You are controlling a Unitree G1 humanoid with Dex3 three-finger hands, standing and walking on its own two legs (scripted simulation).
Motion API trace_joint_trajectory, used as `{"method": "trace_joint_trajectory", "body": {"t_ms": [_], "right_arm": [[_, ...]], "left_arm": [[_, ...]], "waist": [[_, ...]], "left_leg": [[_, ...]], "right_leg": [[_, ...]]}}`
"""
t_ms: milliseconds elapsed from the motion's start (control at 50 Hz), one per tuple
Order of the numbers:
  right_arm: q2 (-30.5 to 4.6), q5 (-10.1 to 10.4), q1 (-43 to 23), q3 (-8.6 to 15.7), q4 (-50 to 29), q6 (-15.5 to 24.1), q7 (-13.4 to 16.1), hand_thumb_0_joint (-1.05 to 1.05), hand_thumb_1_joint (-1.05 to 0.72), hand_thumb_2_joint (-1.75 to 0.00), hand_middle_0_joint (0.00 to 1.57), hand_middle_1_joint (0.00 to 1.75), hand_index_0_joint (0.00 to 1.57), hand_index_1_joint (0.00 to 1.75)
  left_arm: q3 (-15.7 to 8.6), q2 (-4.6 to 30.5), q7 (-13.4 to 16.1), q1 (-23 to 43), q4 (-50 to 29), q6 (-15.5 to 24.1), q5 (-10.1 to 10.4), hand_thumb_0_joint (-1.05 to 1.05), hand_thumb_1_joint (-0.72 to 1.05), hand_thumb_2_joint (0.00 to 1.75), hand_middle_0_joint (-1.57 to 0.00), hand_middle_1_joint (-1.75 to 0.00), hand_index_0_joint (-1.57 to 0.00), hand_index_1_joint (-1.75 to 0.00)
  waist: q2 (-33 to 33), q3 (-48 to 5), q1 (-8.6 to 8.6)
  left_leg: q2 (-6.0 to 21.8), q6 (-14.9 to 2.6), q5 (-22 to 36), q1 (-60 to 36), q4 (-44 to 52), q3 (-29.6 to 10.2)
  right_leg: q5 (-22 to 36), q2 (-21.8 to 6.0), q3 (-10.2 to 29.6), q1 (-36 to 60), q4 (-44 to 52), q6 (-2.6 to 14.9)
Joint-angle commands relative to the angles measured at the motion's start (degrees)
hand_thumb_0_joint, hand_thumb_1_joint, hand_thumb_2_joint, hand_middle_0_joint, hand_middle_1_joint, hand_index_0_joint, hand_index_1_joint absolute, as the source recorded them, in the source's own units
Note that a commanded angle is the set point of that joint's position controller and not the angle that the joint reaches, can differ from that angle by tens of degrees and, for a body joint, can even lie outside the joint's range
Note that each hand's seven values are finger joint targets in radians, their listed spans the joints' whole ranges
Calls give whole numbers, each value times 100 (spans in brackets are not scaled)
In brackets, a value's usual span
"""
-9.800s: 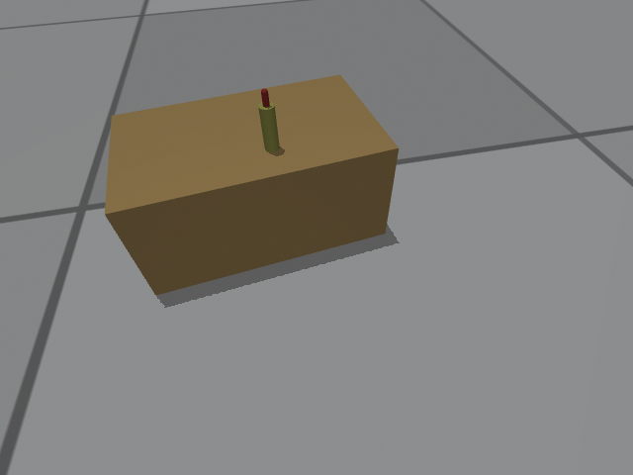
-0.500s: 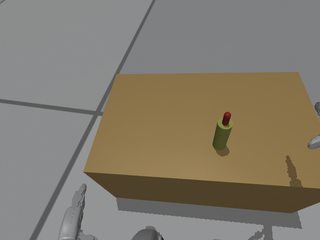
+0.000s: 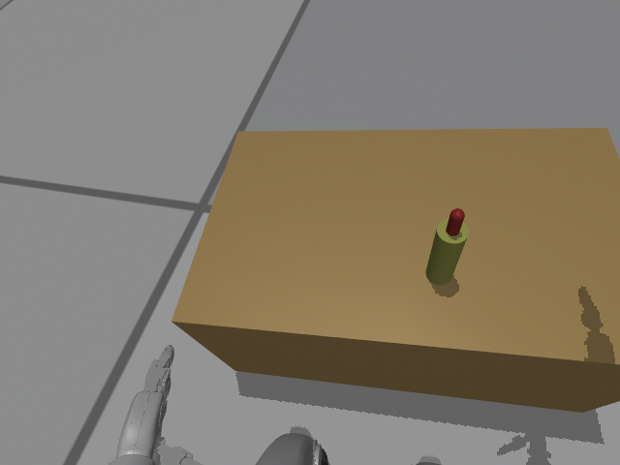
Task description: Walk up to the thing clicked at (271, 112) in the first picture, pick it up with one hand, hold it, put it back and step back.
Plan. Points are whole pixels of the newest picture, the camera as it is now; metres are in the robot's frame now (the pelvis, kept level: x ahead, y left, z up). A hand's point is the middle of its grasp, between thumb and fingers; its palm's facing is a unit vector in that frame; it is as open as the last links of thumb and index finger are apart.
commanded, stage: approach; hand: right
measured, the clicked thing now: (447, 246) +0.51 -0.13 -0.16
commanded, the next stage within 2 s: close in in 0.64 s
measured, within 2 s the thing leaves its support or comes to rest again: neither
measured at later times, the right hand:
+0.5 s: hand (565, 227) +0.47 -0.26 -0.02, palm faces -0.02 +1.00 +0.06, open 17.7 cm
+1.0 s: hand (471, 267) +0.49 -0.18 -0.20, palm faces -0.02 +1.00 +0.05, open 17.8 cm
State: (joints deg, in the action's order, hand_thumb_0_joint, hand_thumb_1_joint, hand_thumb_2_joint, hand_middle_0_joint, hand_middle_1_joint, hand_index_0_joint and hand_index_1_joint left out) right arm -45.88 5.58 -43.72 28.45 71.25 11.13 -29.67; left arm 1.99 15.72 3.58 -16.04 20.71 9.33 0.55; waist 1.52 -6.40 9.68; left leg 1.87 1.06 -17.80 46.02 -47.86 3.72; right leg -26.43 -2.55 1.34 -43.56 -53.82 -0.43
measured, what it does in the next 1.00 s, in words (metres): lowers itself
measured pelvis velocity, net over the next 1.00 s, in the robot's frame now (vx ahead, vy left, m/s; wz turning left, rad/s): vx -0.05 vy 0.00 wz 0.07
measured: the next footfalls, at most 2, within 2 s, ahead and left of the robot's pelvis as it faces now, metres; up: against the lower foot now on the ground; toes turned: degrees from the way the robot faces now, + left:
none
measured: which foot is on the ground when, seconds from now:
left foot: down 0.00-1.00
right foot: down 0.00-1.00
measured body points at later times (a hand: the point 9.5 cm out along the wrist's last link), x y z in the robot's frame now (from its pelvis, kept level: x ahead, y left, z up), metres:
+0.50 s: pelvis -0.02 +0.00 -0.05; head +0.13 -0.05 +0.37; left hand +0.15 +0.26 -0.04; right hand +0.46 -0.32 -0.03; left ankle +0.05 +0.14 -0.69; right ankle -0.01 -0.12 -0.69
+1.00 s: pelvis -0.05 +0.00 -0.15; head +0.16 -0.08 +0.24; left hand +0.12 +0.26 -0.05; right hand +0.49 -0.23 -0.20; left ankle +0.05 +0.14 -0.69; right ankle -0.01 -0.12 -0.69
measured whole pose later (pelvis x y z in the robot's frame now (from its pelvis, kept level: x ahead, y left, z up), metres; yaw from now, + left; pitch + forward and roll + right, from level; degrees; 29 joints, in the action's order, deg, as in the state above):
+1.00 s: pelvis -0.05 +0.00 -0.15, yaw +4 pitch +33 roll +7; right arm -39.5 -1.0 -46.6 34.3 69.6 34.0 -15.4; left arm -4.6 17.3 -3.2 -23.4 -16.2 13.3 -6.2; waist 3.2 -8.2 24.6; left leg 1.1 0.8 -26.5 91.7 -85.6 5.1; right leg -38.4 -3.8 5.1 -89.8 -95.3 -0.7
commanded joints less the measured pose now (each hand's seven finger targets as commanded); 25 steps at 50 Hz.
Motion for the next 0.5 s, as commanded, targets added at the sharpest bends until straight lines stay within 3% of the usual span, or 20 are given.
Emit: {"method": "trace_joint_trajectory", "body": {"t_ms": [0,40,60,100,140,180,200,240,260,280,300,320,340,360,400,420,460,480], "right_arm": [[-2019,147,-2125,254,-987,374,-24,0,56,0,7,4,7,4],[-2169,183,-2297,335,-1177,416,-31,0,59,-1,7,4,6,4],[-2173,188,-2328,335,-1193,404,-42,0,61,0,6,5,7,5],[-1936,234,-2324,248,-1001,434,-87,0,60,0,8,4,7,4],[-1788,297,-2187,204,-802,497,-122,0,60,0,8,4,7,3],[-1778,326,-2255,250,-837,662,-146,0,61,0,8,3,8,3],[-1598,400,-2321,218,-814,785,-183,0,61,0,8,3,8,3],[-1227,509,-1971,138,-275,952,-253,0,61,0,8,4,8,4],[-1168,555,-1877,195,-330,1056,-258,0,61,0,7,4,8,4],[-1257,509,-1971,231,-409,1173,-229,0,61,0,8,4,8,4],[-1319,521,-1976,301,-495,1292,-216,0,61,0,8,4,8,4],[-1324,526,-1987,358,-497,1383,-201,0,61,0,8,4,8,4],[-1405,538,-2100,431,-702,1490,-206,0,61,0,8,4,8,4],[-1238,564,-1959,437,-602,1536,-181,0,61,0,8,4,8,4],[-1500,439,-2062,593,-873,1692,-49,0,61,0,9,3,8,3],[-1454,409,-1874,612,-589,1735,24,0,61,0,9,3,8,3],[-1637,325,-2185,752,-1077,1917,163,0,61,0,8,3,8,3],[-1578,291,-2105,798,-1020,1996,206,0,61,0,8,4,8,4]], "left_arm": [[-372,850,65,-52,-915,298,13,0,-55,5,-5,-6,-5,-6],[-513,1023,86,150,-1120,321,8,0,-55,4,-5,-5,-5,-5],[-426,930,96,43,-1087,329,10,0,-57,5,-5,-4,-4,-6],[-306,755,79,-146,-839,325,-7,0,-56,3,-5,-4,-4,-4],[-469,932,80,-31,-966,363,-17,0,-56,4,-5,-4,-4,-5],[-647,1136,78,168,-1279,417,-49,0,-56,4,-5,-4,-4,-5],[-656,1135,78,262,-1348,451,-59,0,-56,4,-5,-4,-4,-5],[-492,787,3,-197,-683,422,-69,0,-56,4,-5,-4,-4,-5],[-503,869,-22,6,-1192,484,-57,0,-56,4,-5,-4,-4,-5],[-435,850,-36,218,-1605,545,-77,0,-56,4,-5,-4,-4,-5],[-526,930,-30,-3,-1657,552,-104,0,-56,4,-5,-4,-4,-5],[-530,958,-44,-17,-1894,560,-123,0,-56,4,-5,-4,-4,-5],[-547,874,-66,-427,-1611,533,-142,0,-55,4,-5,-4,-4,-5],[-521,847,-94,-465,-1796,547,-140,0,-55,4,-5,-4,-4,-5],[-754,1073,-90,-364,-2210,589,-195,0,-55,4,-5,-4,-4,-5],[-929,1229,-88,-264,-2426,598,-220,0,-55,4,-5,-5,-4,-5],[-855,1051,-158,-526,-2301,563,-273,0,-55,4,-4,-4,-4,-5],[-875,1033,-177,-440,-2463,584,-292,0,-55,4,-4,-4,-4,-5]], "waist": [[-1109,-2217,-70],[-1193,-2372,-62],[-1264,-2412,-67],[-1350,-2249,-11],[-1154,-2078,79],[-921,-2296,196],[-899,-2331,228],[-1064,-1805,235],[-808,-2031,320],[-763,-2356,335],[-841,-2583,394],[-775,-2635,385],[-1163,-2646,399],[-1125,-2681,438],[-1320,-2982,475],[-1167,-2879,544],[-1652,-3091,471],[-1644,-3195,562]], "left_leg": [[-212,-220,1119,-1286,397,-163],[-206,-221,1110,-1315,359,-164],[-213,-225,1127,-1271,358,-163],[-228,-229,1121,-1030,279,-153],[-244,-238,1073,-775,176,-125],[-227,-228,1123,-775,72,-146],[-242,-232,1139,-621,-56,-121],[-244,-241,848,-126,-240,-150],[-257,-232,864,-64,-327,-132],[-240,-219,1033,-255,-422,-181],[-242,-214,1115,-304,-511,-186],[-253,-204,1059,-311,-588,-186],[-236,-219,1080,-164,-713,-233],[-261,-214,996,-32,-756,-208],[-265,-233,1041,106,-992,-220],[-293,-236,1074,209,-1077,-163],[-280,-262,1034,395,-1293,-204],[-274,-271,1142,489,-1411,-205]], "right_leg": [[1760,175,85,1087,738,85],[1764,162,101,1088,727,73],[1824,151,97,1196,709,63],[1966,138,111,1155,621,46],[2048,109,174,931,514,38],[1906,116,181,777,352,80],[2046,83,214,735,272,63],[1779,112,186,326,105,63],[1813,82,239,271,-12,78],[1789,114,216,178,-142,99],[1794,119,196,157,-220,103],[1682,130,194,9,-285,118],[1716,145,173,-45,-392,94],[1753,137,192,-17,-458,91],[1962,116,209,-25,-696,58],[2087,92,229,-117,-763,37],[2247,83,229,-147,-979,-6],[2371,67,234,-238,-1143,-8]]}}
